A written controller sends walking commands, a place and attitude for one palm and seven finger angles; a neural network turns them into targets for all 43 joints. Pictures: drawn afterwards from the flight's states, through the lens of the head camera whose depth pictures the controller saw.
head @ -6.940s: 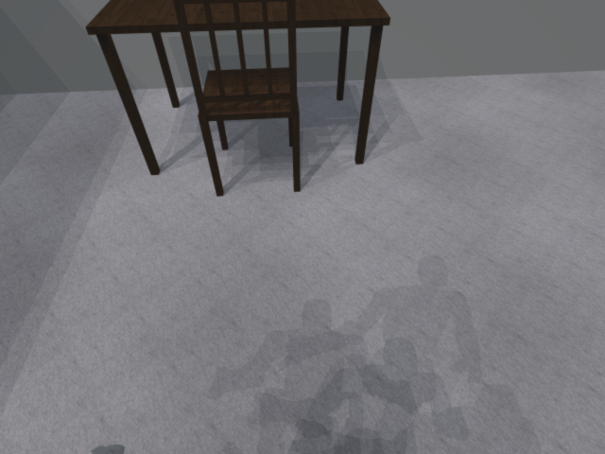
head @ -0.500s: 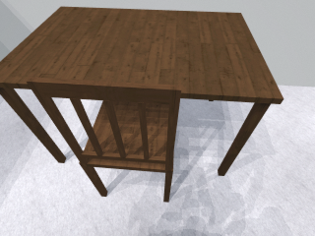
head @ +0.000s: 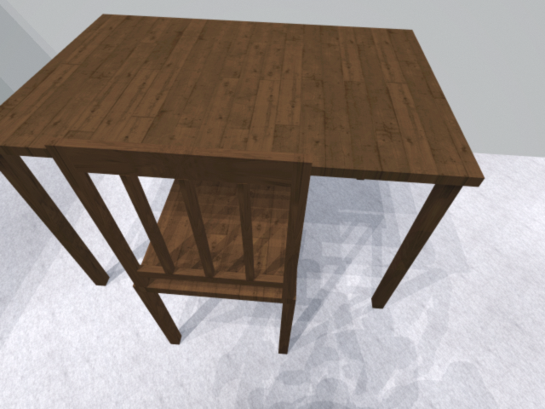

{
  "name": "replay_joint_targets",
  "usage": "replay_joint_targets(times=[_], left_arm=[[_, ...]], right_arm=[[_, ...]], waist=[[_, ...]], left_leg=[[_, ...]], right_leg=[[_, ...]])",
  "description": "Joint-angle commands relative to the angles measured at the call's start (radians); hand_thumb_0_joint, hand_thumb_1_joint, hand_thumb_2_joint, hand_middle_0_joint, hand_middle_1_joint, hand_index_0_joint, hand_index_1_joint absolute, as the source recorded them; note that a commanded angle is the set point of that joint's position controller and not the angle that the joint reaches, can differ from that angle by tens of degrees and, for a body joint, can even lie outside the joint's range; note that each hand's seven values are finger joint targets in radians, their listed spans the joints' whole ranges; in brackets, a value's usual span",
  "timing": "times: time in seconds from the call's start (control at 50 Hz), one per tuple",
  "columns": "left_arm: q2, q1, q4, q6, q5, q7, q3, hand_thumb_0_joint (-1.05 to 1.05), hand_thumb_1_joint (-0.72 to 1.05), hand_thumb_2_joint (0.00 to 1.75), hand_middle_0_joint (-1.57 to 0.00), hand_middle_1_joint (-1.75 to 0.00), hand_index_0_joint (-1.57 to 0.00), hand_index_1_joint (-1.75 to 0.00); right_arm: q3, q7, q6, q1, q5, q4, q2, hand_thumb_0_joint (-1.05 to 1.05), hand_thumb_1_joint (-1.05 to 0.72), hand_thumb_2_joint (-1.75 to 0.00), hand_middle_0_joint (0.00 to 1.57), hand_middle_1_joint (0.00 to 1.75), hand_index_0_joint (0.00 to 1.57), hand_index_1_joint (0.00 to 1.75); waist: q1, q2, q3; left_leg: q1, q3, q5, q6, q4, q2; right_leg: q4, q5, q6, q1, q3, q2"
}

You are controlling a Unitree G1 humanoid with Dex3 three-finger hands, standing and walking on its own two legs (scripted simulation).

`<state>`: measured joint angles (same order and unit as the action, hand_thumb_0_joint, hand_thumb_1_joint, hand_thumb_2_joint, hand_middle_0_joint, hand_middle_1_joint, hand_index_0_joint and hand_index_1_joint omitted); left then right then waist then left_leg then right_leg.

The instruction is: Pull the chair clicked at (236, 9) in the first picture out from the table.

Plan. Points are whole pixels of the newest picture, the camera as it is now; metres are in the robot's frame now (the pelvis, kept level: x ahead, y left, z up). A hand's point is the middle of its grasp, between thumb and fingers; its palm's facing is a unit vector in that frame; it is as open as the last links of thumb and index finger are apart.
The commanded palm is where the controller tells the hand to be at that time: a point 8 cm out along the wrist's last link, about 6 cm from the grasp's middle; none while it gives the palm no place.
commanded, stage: look again from close up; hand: left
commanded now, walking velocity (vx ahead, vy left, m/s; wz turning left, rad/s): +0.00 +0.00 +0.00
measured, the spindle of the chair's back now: (199, 233) +0.44 +0.18 -0.07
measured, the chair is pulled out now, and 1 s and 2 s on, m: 0.00 0.00 0.00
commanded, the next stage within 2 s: raise the hand toward the chair's back in 0.02 s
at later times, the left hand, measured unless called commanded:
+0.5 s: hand (167, 405) +0.14 +0.16 -0.06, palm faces -0.05 -1.00 +0.01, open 8.9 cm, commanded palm +0.12 +0.23 -0.06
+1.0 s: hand (150, 390) +0.16 +0.19 -0.05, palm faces +0.00 -1.00 -0.04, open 13.2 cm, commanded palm +0.13 +0.24 -0.05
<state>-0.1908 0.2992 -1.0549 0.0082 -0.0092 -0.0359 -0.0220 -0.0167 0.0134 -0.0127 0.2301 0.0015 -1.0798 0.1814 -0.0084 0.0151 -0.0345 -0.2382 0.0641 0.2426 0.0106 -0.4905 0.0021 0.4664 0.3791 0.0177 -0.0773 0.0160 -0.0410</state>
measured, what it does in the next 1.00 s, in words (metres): lowers itself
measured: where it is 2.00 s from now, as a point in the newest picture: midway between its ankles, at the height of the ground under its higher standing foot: outside the picture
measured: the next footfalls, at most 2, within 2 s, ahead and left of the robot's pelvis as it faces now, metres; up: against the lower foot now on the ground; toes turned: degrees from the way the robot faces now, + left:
none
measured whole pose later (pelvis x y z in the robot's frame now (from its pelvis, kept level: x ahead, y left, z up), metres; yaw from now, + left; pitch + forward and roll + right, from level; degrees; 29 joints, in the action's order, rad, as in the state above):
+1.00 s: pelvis -0.07 -0.01 -0.09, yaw +0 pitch +15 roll -3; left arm -0.23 0.36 -0.09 0.41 0.29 0.29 0.20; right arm 0.02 0.07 -0.21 0.27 -0.03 -0.63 0.20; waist 0.03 -0.05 0.15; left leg -1.01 -0.01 0.40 0.00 -1.15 0.07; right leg 1.15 0.59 -0.01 -0.83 0.07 0.01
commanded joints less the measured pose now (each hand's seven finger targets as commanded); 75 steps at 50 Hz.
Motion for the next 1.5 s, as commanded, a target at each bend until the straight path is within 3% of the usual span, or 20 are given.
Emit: replay_joint_targets(times=[0.0, 0.08, 0.1, 0.12, 0.14, 0.16, 0.18, 0.2, 0.24, 0.26, 0.3, 0.36, 0.44, 0.52, 0.54, 0.6, 0.74, 0.96, 1.06, 1.48], left_arm=[[-0.114, 0.077, 0.019, 0.014, -0.005, -0.011, 0.026, 0.0, 0.9, 0.9, -0.2, -0.3, -0.2, -0.3], [-0.11, 0.085, 0.007, 0.015, -0.005, -0.011, 0.024, 0.0, 0.9, 0.9, -0.2, -0.3, -0.2, -0.3], [-0.095, 0.118, -0.002, 0.038, -0.023, -0.044, 0.025, 0.0, 0.9, 0.9, -0.2, -0.3, -0.2, -0.3], [-0.345, -0.599, 1.506, 0.237, 0.174, -0.032, 0.181, 0.0, 0.88, 0.89, -0.2, -0.3, -0.2, -0.3], [-0.402, -0.403, 1.416, 0.224, 0.116, -0.075, 0.24, 0.0, 0.85, 0.88, -0.2, -0.29, -0.2, -0.29], [-0.074, 0.076, 1.169, 0.101, 0.127, -0.059, 0.058, 0.0, 0.83, 0.87, -0.19, -0.29, -0.19, -0.29], [0.017, 0.11, 1.074, 0.073, 0.173, -0.045, 0.034, 0.0, 0.81, 0.86, -0.19, -0.29, -0.19, -0.29], [-0.035, -0.006, 1.117, 0.115, 0.176, -0.024, 0.091, 0.0, 0.78, 0.85, -0.19, -0.28, -0.19, -0.28], [-0.091, 0.094, 0.908, 0.221, 0.17, 0.042, 0.214, 0.0, 0.74, 0.83, -0.18, -0.27, -0.18, -0.27], [-0.004, 0.198, 0.812, 0.295, 0.19, 0.101, 0.176, 0.0, 0.71, 0.82, -0.18, -0.27, -0.18, -0.27], [0.013, 0.322, 0.755, 0.456, 0.228, 0.238, 0.21, 0.0, 0.67, 0.8, -0.18, -0.26, -0.18, -0.26], [-0.083, 0.249, 0.747, 0.615, 0.277, 0.439, 0.265, 0.0, 0.6, 0.77, -0.17, -0.25, -0.17, -0.25], [-0.193, 0.081, 0.966, 0.551, 0.347, 0.459, 0.367, 0.0, 0.5, 0.73, -0.16, -0.24, -0.16, -0.24], [-0.186, -0.105, 1.293, 0.606, 0.324, 0.364, 0.294, 0.0, 0.41, 0.69, -0.15, -0.22, -0.15, -0.22], [-0.207, -0.15, 1.337, 0.615, 0.308, 0.348, 0.286, 0.0, 0.39, 0.68, -0.15, -0.22, -0.15, -0.22], [-0.171, -0.146, 1.271, 0.604, 0.291, 0.359, 0.204, 0.0, 0.32, 0.65, -0.14, -0.21, -0.14, -0.21], [-0.213, 0.013, 1.101, 0.403, 0.33, 0.387, 0.317, 0.0, 0.15, 0.58, -0.13, -0.18, -0.13, -0.18], [-0.161, 0.039, 1.144, 0.485, 0.304, 0.321, 0.292, 0.0, -0.1, 0.47, -0.1, -0.14, -0.1, -0.14], [-0.173, 0.02, 1.211, 0.502, 0.306, 0.328, 0.282, 0.0, -0.22, 0.42, -0.09, -0.12, -0.09, -0.12], [-0.193, -0.04, 1.226, 0.421, 0.287, 0.314, 0.276, 0.0, -0.5, 0.3, -0.06, -0.08, -0.06, -0.08]], right_arm=[[0.022, 0.01, -0.016, 0.031, 0.002, 0.031, 0.114, 0.0, -0.9, -0.9, 0.2, 0.3, 0.2, 0.3], [0.021, 0.011, -0.015, 0.032, 0.001, 0.021, 0.113, 0.0, -0.9, -0.9, 0.2, 0.3, 0.2, 0.3], [0.028, 0.004, -0.021, -0.02, 0.003, 0.09, 0.128, 0.0, -0.9, -0.9, 0.2, 0.3, 0.2, 0.3], [0.068, 0.051, -0.152, 0.041, -0.045, 0.386, 0.266, 0.0, -0.9, -0.9, 0.2, 0.3, 0.2, 0.3], [0.026, 0.104, -0.222, -0.046, -0.041, 0.332, 0.162, 0.0, -0.9, -0.9, 0.2, 0.3, 0.2, 0.3], [0.045, 0.088, -0.288, -0.025, -0.033, 0.366, 0.154, 0.0, -0.9, -0.9, 0.2, 0.3, 0.2, 0.3], [0.052, 0.079, -0.297, 0.009, -0.054, 0.335, 0.153, 0.0, -0.9, -0.9, 0.2, 0.3, 0.2, 0.3], [0.072, 0.072, -0.293, -0.012, -0.039, 0.38, 0.183, 0.0, -0.9, -0.9, 0.2, 0.3, 0.2, 0.3], [0.096, 0.065, -0.276, -0.028, -0.015, 0.419, 0.195, 0.0, -0.9, -0.9, 0.2, 0.3, 0.2, 0.3], [0.093, 0.055, -0.272, -0.061, -0.005, 0.446, 0.179, 0.0, -0.9, -0.9, 0.2, 0.3, 0.2, 0.3], [0.115, 0.03, -0.265, -0.115, 0.001, 0.501, 0.18, 0.0, -0.9, -0.9, 0.2, 0.3, 0.2, 0.3], [0.121, -0.005, -0.271, -0.15, -0.024, 0.596, 0.187, 0.0, -0.9, -0.9, 0.2, 0.3, 0.2, 0.3], [0.119, 0.021, -0.243, -0.154, -0.037, 0.702, 0.182, 0.0, -0.9, -0.9, 0.2, 0.3, 0.2, 0.3], [0.102, 0.057, -0.25, -0.1, -0.024, 0.706, 0.159, 0.0, -0.9, -0.9, 0.2, 0.3, 0.2, 0.3], [0.097, 0.066, -0.251, -0.084, -0.02, 0.696, 0.167, 0.0, -0.9, -0.9, 0.2, 0.3, 0.2, 0.3], [0.079, 0.087, -0.271, -0.069, -0.023, 0.658, 0.172, 0.0, -0.9, -0.9, 0.2, 0.3, 0.2, 0.3], [0.077, 0.096, -0.264, -0.089, -0.04, 0.645, 0.168, 0.0, -0.9, -0.9, 0.2, 0.3, 0.2, 0.3], [0.093, 0.068, -0.267, -0.06, -0.029, 0.625, 0.165, 0.0, -0.9, -0.9, 0.2, 0.3, 0.2, 0.3], [0.093, 0.069, -0.27, -0.053, -0.031, 0.634, 0.177, 0.0, -0.9, -0.9, 0.2, 0.3, 0.2, 0.3], [0.063, 0.058, -0.211, -0.044, -0.026, 0.685, 0.191, 0.0, -0.9, -0.9, 0.2, 0.3, 0.2, 0.3]], waist=[[0.002, -0.005, -0.001], [0.002, 0.0, -0.003], [-0.006, 0.02, -0.071], [0.106, -0.122, 0.423], [0.043, -0.162, 0.38], [0.036, -0.244, 0.313], [0.063, -0.177, 0.215], [0.064, -0.125, 0.126], [0.059, 0.095, 0.081], [0.026, 0.182, 0.095], [-0.04, 0.254, 0.183], [-0.051, 0.059, 0.268], [-0.047, -0.01, 0.353], [0.021, -0.106, 0.376], [0.046, -0.07, 0.365], [0.076, -0.102, 0.287], [0.005, -0.04, 0.36], [0.021, -0.01, 0.38], [0.02, -0.079, 0.412], [0.039, -0.128, 0.369]], left_leg=[[0.104, -0.092, -0.274, 0.027, 0.073, 0.09], [0.11, -0.089, -0.271, 0.026, 0.078, 0.092], [0.03, -0.073, -0.375, 0.006, -0.134, 0.102], [0.299, -0.054, -0.491, 0.032, -0.003, 0.006], [0.388, -0.029, -0.503, 0.027, -0.012, 0.063], [0.368, -0.076, -0.551, 0.035, 0.039, 0.072], [0.259, -0.097, -0.536, 0.026, -0.005, 0.044], [0.132, -0.113, -0.409, 0.01, -0.06, 0.038], [-0.113, -0.088, -0.164, 0.002, -0.182, -0.001], [-0.202, -0.078, -0.146, -0.003, -0.238, -0.004], [-0.363, -0.062, -0.136, -0.016, -0.347, -0.001], [-0.484, -0.041, -0.051, -0.022, -0.467, -0.011], [-0.556, -0.024, 0.087, -0.001, -0.547, -0.014], [-0.514, -0.052, 0.133, 0.022, -0.592, 0.02], [-0.53, -0.063, 0.149, 0.025, -0.604, 0.028], [-0.573, -0.084, 0.202, 0.027, -0.615, 0.034], [-0.567, -0.092, 0.147, 0.026, -0.561, 0.025], [-0.497, -0.098, 0.058, 0.024, -0.521, 0.03], [-0.437, -0.103, 0.043, 0.022, -0.507, 0.032], [-0.343, -0.151, 0.075, 0.006, -0.432, 0.043]], right_leg=[[-0.089, -0.299, -0.032, -0.099, -0.051, -0.067], [-0.097, -0.306, -0.031, -0.097, -0.047, -0.069], [-0.118, -0.614, -0.012, -0.175, -0.117, -0.097], [0.028, -0.655, -0.043, -0.122, 0.028, -0.009], [0.058, -0.397, -0.035, -0.224, 0.056, 0.027], [0.158, -0.233, -0.038, -0.305, 0.084, 0.058], [0.182, -0.166, -0.027, -0.346, 0.09, 0.043], [0.141, -0.145, -0.022, -0.393, 0.095, 0.036], [0.137, -0.183, -0.026, -0.481, 0.113, 0.042], [0.213, -0.208, -0.026, -0.534, 0.115, 0.049], [0.36, -0.25, -0.028, -0.584, 0.099, 0.053], [0.457, -0.222, -0.039, -0.621, 0.011, 0.023], [0.436, 0.043, -0.022, -0.663, -0.08, 0.02], [0.43, 0.176, -0.031, -0.773, -0.093, 0.035], [0.439, 0.198, -0.031, -0.801, -0.085, 0.046], [0.439, 0.244, -0.037, -0.865, -0.075, 0.052], [0.405, 0.208, -0.028, -0.737, -0.058, 0.048], [0.47, 0.049, -0.027, -0.762, 0.026, 0.055], [0.486, 0.032, -0.034, -0.772, 0.044, 0.057], [0.46, 0.043, -0.039, -0.77, 0.082, 0.07]])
